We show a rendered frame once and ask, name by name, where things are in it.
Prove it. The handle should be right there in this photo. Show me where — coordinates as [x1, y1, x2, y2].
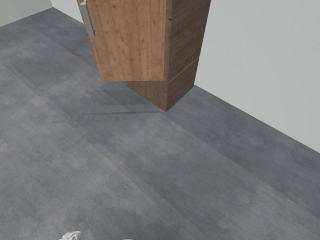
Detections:
[80, 0, 95, 38]

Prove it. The cupboard door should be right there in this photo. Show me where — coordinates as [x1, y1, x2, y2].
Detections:
[76, 0, 166, 82]

